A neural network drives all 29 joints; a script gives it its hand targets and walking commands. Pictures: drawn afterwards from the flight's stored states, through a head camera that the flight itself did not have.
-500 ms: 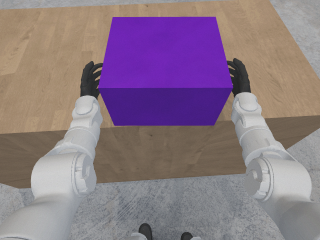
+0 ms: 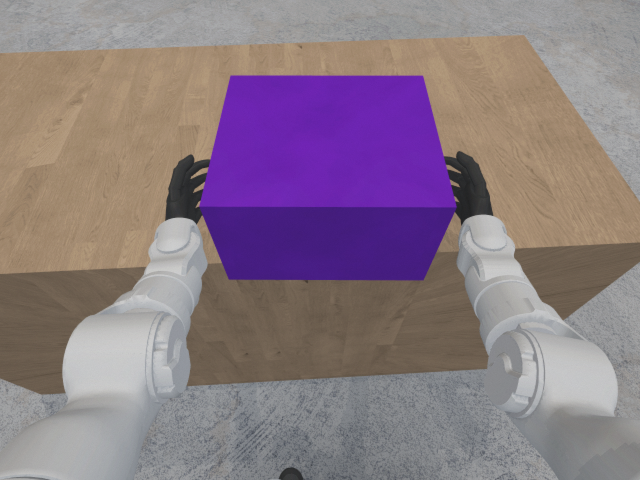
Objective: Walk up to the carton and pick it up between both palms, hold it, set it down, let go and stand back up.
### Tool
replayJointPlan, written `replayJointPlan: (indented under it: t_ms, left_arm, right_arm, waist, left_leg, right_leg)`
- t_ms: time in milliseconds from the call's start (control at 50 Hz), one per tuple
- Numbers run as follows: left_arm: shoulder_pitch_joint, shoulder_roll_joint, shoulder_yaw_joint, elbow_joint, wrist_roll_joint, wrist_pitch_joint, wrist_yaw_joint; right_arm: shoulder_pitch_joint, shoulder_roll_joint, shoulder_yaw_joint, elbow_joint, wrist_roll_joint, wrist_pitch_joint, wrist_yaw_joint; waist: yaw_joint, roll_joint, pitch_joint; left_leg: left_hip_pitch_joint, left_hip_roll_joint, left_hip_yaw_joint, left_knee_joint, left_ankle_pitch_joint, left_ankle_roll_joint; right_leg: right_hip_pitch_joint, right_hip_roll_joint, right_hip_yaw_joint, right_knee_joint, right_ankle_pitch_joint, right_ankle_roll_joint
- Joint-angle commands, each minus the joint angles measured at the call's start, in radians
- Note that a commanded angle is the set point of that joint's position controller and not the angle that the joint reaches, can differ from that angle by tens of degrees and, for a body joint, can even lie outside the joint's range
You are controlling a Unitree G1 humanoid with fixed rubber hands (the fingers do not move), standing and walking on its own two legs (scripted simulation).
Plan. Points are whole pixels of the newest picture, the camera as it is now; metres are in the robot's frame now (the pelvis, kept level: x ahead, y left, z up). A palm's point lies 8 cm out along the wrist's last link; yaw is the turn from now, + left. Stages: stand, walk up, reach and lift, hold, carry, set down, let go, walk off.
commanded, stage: reach and lift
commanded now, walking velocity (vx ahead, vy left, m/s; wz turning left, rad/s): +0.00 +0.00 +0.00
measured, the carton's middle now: (326, 177) +0.53 +0.03 +0.03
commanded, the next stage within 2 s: none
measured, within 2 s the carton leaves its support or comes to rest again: leaves its support in 0.74 s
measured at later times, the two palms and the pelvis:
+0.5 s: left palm (184, 216) +0.42 +0.21 +0.07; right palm (470, 213) +0.43 -0.16 +0.06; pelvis +0.00 +0.00 +0.00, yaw +0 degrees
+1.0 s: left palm (170, 199) +0.41 +0.22 +0.11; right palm (477, 196) +0.43 -0.16 +0.10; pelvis +0.00 +0.00 +0.00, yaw +0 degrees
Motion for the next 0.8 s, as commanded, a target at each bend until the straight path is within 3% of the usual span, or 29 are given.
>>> replayJointPlan:
  t_ms: [0,180,260,400,540,620,740,780]
  left_arm:
    - [-0.792,-0.511,-0.177,-0.247,0.049,-0.118,-0.202]
    - [-0.806,-0.566,-0.236,-0.291,0.011,-0.116,-0.192]
    - [-0.797,-0.604,-0.278,-0.321,-0.011,-0.101,-0.181]
    - [-0.798,-0.619,-0.306,-0.37,-0.044,-0.081,-0.175]
    - [-0.789,-0.641,-0.339,-0.462,-0.077,-0.049,-0.169]
    - [-0.798,-0.654,-0.366,-0.529,-0.103,-0.022,-0.164]
    - [-0.827,-0.67,-0.382,-0.63,-0.112,0.023,-0.151]
    - [-0.837,-0.668,-0.37,-0.645,-0.113,0.043,-0.15]
  right_arm:
    - [-0.723,0.639,0.334,-0.138,-0.044,-0.122,0.213]
    - [-0.744,0.664,0.383,-0.14,-0.011,-0.116,0.207]
    - [-0.756,0.659,0.409,-0.145,0.013,-0.112,0.207]
    - [-0.788,0.659,0.461,-0.191,0.069,-0.09,0.201]
    - [-0.807,0.667,0.525,-0.27,0.135,-0.061,0.194]
    - [-0.827,0.663,0.544,-0.324,0.171,-0.045,0.193]
    - [-0.836,0.655,0.571,-0.368,0.218,-0.007,0.191]
    - [-0.85,0.649,0.582,-0.377,0.228,0.008,0.191]
  waist:
    - [0.024,-0.006,-0.785]
    - [0.03,0.0,-0.854]
    - [0.031,0.033,-0.882]
    - [0.036,0.025,-0.926]
    - [0.036,0.011,-0.979]
    - [0.022,0.015,-1.012]
    - [0.026,0.04,-1.031]
    - [0.033,0.024,-1.026]
  left_leg:
    - [0.544,0.027,-0.022,0.038,0.307,-0.034]
    - [0.568,0.028,-0.043,0.052,0.352,-0.036]
    - [0.64,0.037,-0.066,0.071,0.432,-0.044]
    - [0.615,0.029,-0.074,0.08,0.43,-0.044]
    - [0.598,0.014,-0.078,0.084,0.445,-0.041]
    - [0.609,0.01,-0.087,0.09,0.463,-0.046]
    - [0.623,0.0,-0.09,0.085,0.467,-0.052]
    - [0.615,-0.003,-0.088,0.08,0.462,-0.055]
  right_leg:
    - [0.255,-0.054,-0.145,-0.062,0.367,0.039]
    - [0.237,-0.041,-0.145,-0.054,0.392,0.034]
    - [0.146,-0.033,-0.154,-0.067,0.374,0.023]
    - [0.181,-0.026,-0.143,-0.058,0.408,0.023]
    - [0.258,-0.015,-0.129,-0.036,0.489,0.028]
    - [0.258,-0.007,-0.128,-0.042,0.482,0.026]
    - [0.291,0.008,-0.12,-0.039,0.48,0.024]
    - [0.32,0.013,-0.115,-0.043,0.478,0.025]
